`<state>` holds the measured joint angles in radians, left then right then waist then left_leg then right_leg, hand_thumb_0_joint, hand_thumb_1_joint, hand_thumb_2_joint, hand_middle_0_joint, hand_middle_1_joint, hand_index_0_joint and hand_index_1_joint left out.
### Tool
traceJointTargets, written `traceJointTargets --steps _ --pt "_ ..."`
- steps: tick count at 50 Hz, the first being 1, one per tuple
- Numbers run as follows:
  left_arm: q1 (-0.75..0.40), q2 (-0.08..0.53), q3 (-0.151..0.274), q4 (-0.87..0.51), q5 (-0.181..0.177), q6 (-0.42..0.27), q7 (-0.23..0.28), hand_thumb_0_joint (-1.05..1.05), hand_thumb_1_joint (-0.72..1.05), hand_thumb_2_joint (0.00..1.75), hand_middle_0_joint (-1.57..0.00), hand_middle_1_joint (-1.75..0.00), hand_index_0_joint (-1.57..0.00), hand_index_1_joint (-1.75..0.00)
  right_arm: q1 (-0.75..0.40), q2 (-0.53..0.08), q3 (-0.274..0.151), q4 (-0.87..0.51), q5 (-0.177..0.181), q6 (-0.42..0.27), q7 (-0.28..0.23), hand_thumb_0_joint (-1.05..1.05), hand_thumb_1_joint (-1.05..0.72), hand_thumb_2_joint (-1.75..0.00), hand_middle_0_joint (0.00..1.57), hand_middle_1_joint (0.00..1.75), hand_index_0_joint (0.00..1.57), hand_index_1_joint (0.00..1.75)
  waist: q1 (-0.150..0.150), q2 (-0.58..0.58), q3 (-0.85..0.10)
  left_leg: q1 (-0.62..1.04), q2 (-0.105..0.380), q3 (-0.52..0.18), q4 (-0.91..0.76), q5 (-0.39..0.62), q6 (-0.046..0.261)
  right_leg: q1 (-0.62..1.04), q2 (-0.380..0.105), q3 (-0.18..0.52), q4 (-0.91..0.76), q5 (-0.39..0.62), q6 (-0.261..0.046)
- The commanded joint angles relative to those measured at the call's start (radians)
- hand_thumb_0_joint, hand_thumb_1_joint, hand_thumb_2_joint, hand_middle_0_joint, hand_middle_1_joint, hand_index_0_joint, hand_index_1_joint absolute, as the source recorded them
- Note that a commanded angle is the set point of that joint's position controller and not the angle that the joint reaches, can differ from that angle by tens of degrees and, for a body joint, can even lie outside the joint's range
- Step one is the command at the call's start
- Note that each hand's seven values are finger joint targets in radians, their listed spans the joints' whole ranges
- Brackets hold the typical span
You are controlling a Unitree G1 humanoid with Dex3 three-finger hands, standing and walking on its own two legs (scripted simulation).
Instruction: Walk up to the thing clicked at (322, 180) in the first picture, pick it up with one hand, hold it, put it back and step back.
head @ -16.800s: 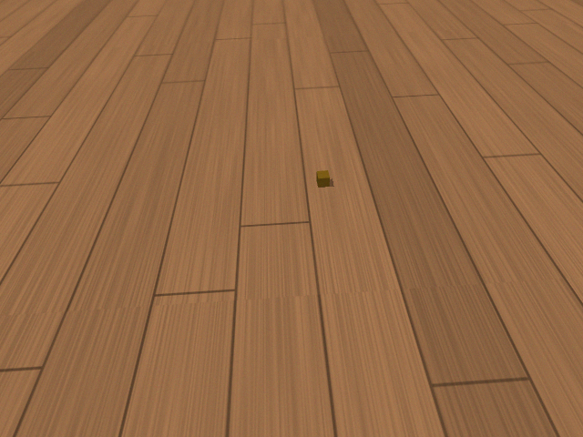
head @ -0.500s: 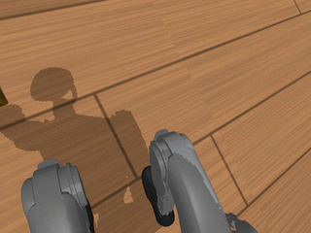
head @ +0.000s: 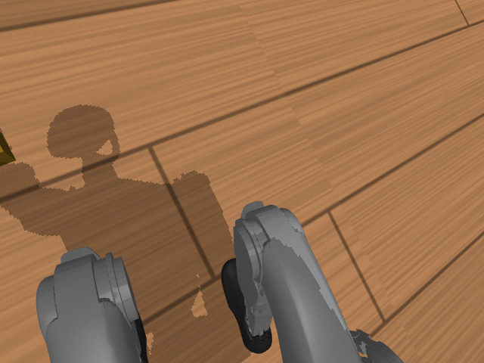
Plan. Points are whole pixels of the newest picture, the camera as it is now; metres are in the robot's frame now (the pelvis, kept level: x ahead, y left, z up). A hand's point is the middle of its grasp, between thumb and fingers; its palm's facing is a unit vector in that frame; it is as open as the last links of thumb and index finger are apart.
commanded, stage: rise first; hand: left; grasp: from above
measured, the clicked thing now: out of the picture +0.52 +0.34 -0.29
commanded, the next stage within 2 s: approach in 0.16 s
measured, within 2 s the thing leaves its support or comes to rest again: neither
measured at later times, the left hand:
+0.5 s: hand out of the picture +0.50 +0.35 -0.16, palm faces -0.39 -0.13 -0.91, open 14.5 cm
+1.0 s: hand out of the picture +0.49 +0.34 -0.17, palm faces -0.47 -0.16 -0.87, open 14.5 cm
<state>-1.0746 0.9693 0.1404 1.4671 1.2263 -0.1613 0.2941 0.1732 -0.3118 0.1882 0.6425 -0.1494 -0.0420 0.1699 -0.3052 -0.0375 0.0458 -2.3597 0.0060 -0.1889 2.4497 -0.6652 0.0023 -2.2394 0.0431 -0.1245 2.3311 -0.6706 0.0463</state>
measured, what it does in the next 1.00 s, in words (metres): stands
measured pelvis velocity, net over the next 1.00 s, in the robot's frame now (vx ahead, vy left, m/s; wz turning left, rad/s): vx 0.00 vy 0.00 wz -0.01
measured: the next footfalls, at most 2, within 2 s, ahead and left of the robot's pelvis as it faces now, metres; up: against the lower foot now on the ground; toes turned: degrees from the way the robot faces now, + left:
none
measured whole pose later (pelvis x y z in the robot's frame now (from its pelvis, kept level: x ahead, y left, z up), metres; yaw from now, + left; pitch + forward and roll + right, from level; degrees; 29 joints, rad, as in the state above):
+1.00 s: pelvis +0.00 +0.00 +0.00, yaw +0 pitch +31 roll -11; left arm -1.11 0.98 0.14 1.51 1.17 -0.08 0.25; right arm 0.20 -0.33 0.24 0.60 -0.14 -0.03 0.15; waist -0.35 -0.03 0.10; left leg -2.35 0.02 -0.20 2.44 -0.67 -0.01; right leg -2.24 0.06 -0.13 2.32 -0.65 0.04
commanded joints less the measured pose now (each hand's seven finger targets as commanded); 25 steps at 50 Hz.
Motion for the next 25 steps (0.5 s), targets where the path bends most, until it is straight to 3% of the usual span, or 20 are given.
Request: traceJointTargets --steps 1,3,4,6,7,14,16,19,22,25 --pt "-0.322 0.29 0.023 -0.168 -0.007 -0.003 0.048 0.0 -0.6 1.06 -0.08 -0.94 -0.05 -0.97 0.219 -0.282 -0.09 0.009 -0.001 -0.003 -0.011 0.0 -0.89 -0.89 0.2 0.3 0.2 0.3 -0.015 0.444 -0.698 0.56 0.014 0.09 -0.252 0.183 0.015 0.309 0.028 -0.087 -0.211 0.224 -0.081" --pt "-0.313 0.278 0.019 -0.144 -0.009 -0.001 0.046 0.0 -0.59 1.04 -0.08 -0.94 -0.05 -0.97 0.218 -0.286 -0.091 0.002 -0.003 -0.005 -0.01 0.0 -0.89 -0.89 0.2 0.3 0.2 0.3 -0.034 0.418 -0.662 0.539 0.015 0.085 -0.247 0.178 0.017 0.301 0.028 -0.089 -0.215 0.22 -0.081" --pt "-0.304 0.298 0.038 -0.138 -0.004 0.002 0.049 0.0 -0.59 1.05 -0.08 -0.94 -0.05 -0.96 0.228 -0.287 -0.09 0.004 -0.005 -0.004 -0.011 0.0 -0.89 -0.89 0.2 0.3 0.2 0.3 -0.03 0.411 -0.666 0.542 0.014 0.086 -0.247 0.18 0.019 0.312 0.028 -0.087 -0.216 0.224 -0.078" --pt "-0.302 0.267 0.012 -0.131 -0.008 0.004 0.045 0.0 -0.58 1.04 -0.08 -0.95 -0.06 -0.97 0.218 -0.283 -0.09 0.007 -0.003 -0.006 -0.011 0.0 -0.89 -0.89 0.2 0.3 0.2 0.3 -0.02 0.431 -0.662 0.55 0.013 0.089 -0.251 0.177 0.015 0.288 0.027 -0.086 -0.214 0.217 -0.084" --pt "-0.311 0.295 0.029 -0.162 -0.008 0.003 0.046 0.0 -0.58 1.04 -0.08 -0.94 -0.06 -0.97 0.223 -0.287 -0.091 -0.001 -0.004 -0.007 -0.01 0.0 -0.89 -0.89 0.2 0.3 0.2 0.3 -0.023 0.443 -0.673 0.558 0.014 0.088 -0.254 0.18 0.015 0.302 0.027 -0.087 -0.218 0.218 -0.081" --pt "-0.302 0.289 0.024 -0.177 -0.017 0.008 0.041 0.0 -0.61 1.07 -0.06 -0.94 -0.03 -0.98 0.22 -0.277 -0.092 0.009 -0.001 -0.006 -0.01 0.0 -0.88 -0.89 0.2 0.3 0.2 0.3 -0.015 0.428 -0.695 0.537 0.016 0.098 -0.242 0.175 0.021 0.335 0.03 -0.078 -0.224 0.227 -0.075" --pt "-0.323 0.268 0.02 -0.189 -0.022 0.009 0.046 0.0 -0.61 1.07 -0.06 -0.94 -0.03 -0.97 0.23 -0.281 -0.093 0.011 -0.002 -0.008 -0.01 0.0 -0.88 -0.89 0.2 0.3 0.2 0.3 -0.024 0.439 -0.708 0.567 0.016 0.09 -0.246 0.202 0.016 0.317 0.028 -0.085 -0.216 0.244 -0.076" --pt "-0.374 0.197 -0.023 -0.15 -0.024 0.012 0.063 0.0 -0.61 1.08 -0.06 -0.94 -0.03 -0.97 0.236 -0.273 -0.093 0.023 0.0 -0.013 -0.005 0.0 -0.88 -0.89 0.2 0.3 0.2 0.3 -0.06 0.425 -0.67 0.548 0.02 0.078 -0.252 0.153 0.017 0.278 0.032 -0.093 -0.213 0.218 -0.077" --pt "-0.431 0.171 -0.053 -0.115 -0.015 0.024 0.075 0.0 -0.61 1.07 -0.06 -0.95 -0.03 -0.98 0.256 -0.279 -0.084 0.032 -0.007 -0.027 -0.004 0.0 -0.88 -0.89 0.2 0.3 0.2 0.3 -0.1 0.406 -0.63 0.524 0.018 0.081 -0.238 0.143 0.022 0.276 0.034 -0.091 -0.223 0.219 -0.073" --pt "-0.486 0.183 -0.064 -0.102 -0.004 0.033 0.086 0.0 -0.61 1.08 -0.07 -0.96 -0.03 -0.99 0.254 -0.283 -0.076 0.036 -0.009 -0.031 -0.006 0.0 -0.88 -0.89 0.2 0.3 0.2 0.3 -0.093 0.451 -0.653 0.552 0.021 0.078 -0.251 0.142 0.014 0.27 0.036 -0.094 -0.216 0.217 -0.078"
